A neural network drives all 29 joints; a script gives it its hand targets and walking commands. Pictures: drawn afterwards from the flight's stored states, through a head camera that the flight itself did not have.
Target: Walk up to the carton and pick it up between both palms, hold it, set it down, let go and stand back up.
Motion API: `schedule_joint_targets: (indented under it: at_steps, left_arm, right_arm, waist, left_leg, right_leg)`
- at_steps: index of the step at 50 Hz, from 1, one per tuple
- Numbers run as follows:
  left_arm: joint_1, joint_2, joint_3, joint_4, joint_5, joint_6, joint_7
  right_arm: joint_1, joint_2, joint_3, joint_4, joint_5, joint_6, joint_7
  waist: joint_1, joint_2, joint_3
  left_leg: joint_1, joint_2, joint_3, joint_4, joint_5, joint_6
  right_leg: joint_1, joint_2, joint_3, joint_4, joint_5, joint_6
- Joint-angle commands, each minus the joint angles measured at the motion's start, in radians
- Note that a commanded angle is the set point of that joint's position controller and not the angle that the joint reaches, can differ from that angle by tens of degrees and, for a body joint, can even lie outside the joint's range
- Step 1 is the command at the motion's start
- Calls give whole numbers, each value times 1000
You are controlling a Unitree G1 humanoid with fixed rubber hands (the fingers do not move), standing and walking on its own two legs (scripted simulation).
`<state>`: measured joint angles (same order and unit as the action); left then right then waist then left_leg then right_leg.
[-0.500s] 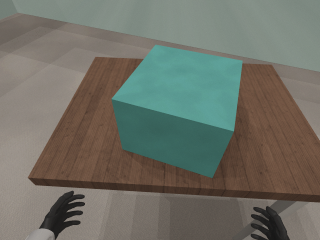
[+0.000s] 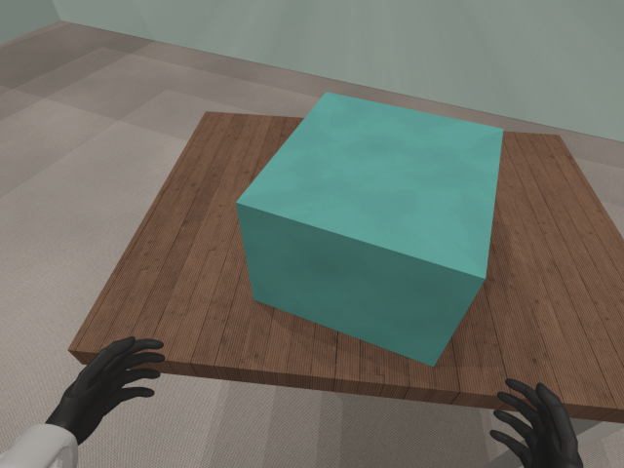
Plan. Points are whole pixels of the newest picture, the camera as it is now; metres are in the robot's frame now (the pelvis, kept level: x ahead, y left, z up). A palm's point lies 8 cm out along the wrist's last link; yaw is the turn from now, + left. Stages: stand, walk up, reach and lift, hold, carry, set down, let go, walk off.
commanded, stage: reach and lift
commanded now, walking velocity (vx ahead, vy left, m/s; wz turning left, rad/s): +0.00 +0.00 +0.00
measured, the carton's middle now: (374, 216) +0.45 -0.01 +0.09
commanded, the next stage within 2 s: none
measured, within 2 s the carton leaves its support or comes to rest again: neither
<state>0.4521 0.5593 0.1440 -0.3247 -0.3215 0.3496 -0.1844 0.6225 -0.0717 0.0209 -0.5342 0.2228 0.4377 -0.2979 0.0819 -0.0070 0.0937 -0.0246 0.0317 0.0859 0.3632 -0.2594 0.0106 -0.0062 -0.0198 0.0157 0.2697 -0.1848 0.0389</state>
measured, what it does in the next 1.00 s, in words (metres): stands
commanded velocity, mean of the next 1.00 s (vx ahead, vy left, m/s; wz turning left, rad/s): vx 0.00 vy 0.00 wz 0.00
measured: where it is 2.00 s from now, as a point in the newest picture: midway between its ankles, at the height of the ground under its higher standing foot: outside the picture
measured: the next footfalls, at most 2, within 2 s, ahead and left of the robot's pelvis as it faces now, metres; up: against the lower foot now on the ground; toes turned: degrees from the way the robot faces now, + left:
none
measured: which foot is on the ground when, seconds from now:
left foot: down 0.00-1.00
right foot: down 0.00-1.00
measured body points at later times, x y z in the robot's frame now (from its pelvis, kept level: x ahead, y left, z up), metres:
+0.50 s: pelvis -0.01 +0.01 +0.00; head +0.00 +0.03 +0.45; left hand +0.22 +0.28 +0.10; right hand +0.20 -0.19 +0.10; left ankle -0.03 +0.10 -0.75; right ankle -0.02 -0.15 -0.75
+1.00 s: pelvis -0.02 +0.00 +0.00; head -0.01 +0.02 +0.45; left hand +0.32 +0.27 +0.16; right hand +0.28 -0.21 +0.15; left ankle -0.03 +0.10 -0.75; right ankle -0.02 -0.15 -0.75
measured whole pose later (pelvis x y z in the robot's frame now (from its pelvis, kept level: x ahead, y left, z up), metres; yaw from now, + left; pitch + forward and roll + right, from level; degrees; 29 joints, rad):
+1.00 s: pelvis -0.02 +0.00 +0.00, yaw +1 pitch -5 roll -1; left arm -0.28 0.62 0.18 -0.05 -0.36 0.65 -0.21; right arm -0.10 -0.21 -0.08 -0.35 0.36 0.67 -0.35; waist -0.02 -0.03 0.08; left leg -0.04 0.02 0.07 0.36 -0.23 0.01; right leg -0.03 -0.02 0.03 0.28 -0.17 0.04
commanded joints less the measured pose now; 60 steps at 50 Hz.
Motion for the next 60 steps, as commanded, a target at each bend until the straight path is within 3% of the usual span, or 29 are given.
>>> schedule_joint_targets:
  at_steps: [1,8,16,20,27,31,38,39,40,43,51,60]
  left_arm:
    - [-42,178,114,-203,-15,-43,2]
    - [-70,180,138,-246,-19,-59,3]
    - [-203,206,135,-219,-46,-35,-5]
    - [-314,217,136,-206,-56,19,-5]
    - [-502,212,122,-113,-61,117,-10]
    - [-615,225,127,-83,-45,169,-20]
    - [-754,241,137,-15,-32,211,-25]
    - [-919,274,161,-41,-52,216,-5]
    - [-898,263,139,-4,-64,221,3]
    - [-947,269,132,62,-56,237,-6]
    - [-1088,288,134,195,-32,287,-35]
    - [-1279,341,119,290,-42,287,-24]
  right_arm:
    - [35,-57,-36,-243,3,-45,-16]
    - [34,-67,-33,-274,17,-57,-21]
    - [-74,-88,-60,-282,20,-31,-35]
    - [-186,-112,-77,-290,33,15,-40]
    - [-375,-161,-120,-216,56,89,-44]
    - [-481,-177,-119,-184,84,133,-51]
    - [-644,-199,-128,-147,105,159,-54]
    - [-806,-224,-169,-128,115,154,-40]
    - [-800,-223,-170,-105,107,158,-35]
    - [-852,-225,-167,-58,111,171,-46]
    - [-1023,-254,-139,74,165,196,-66]
    - [-1212,-275,-144,158,179,178,-60]
  waist:
    - [-9,113,-52]
    - [-5,130,-60]
    - [-34,117,-51]
    - [-28,120,-83]
    - [-57,98,-111]
    - [-57,115,-121]
    - [-64,83,-196]
    - [-86,152,-240]
    - [-91,130,-220]
    - [-105,91,-246]
    - [-129,61,-303]
    - [-158,70,-390]
  left_leg:
    - [-36,24,-44,-42,360,-57]
    - [-10,24,-58,-30,415,-62]
    - [-36,26,-60,-51,320,-47]
    - [-44,33,-53,-63,289,-44]
    - [-42,30,-53,-69,298,-43]
    - [-36,23,-50,-77,291,-41]
    - [-13,10,-42,-69,315,-32]
    - [-33,20,-40,-55,306,-57]
    - [-42,23,-43,-58,289,-52]
    - [-39,15,-38,-59,284,-36]
    - [-7,-11,-35,-39,355,-33]
    - [-15,-27,-30,-20,364,-32]
  right_leg:
    - [19,-12,40,-13,228,-74]
    - [23,-17,46,-18,251,-79]
    - [27,-19,53,-23,181,-86]
    - [38,-14,54,-18,136,-94]
    - [52,-8,51,-8,173,-94]
    - [64,-7,50,-1,182,-92]
    - [78,-5,48,7,238,-83]
    - [71,12,38,25,175,-102]
    - [58,13,36,20,161,-99]
    - [80,7,38,22,229,-89]
    - [114,10,29,32,378,-67]
    - [118,16,24,50,444,-55]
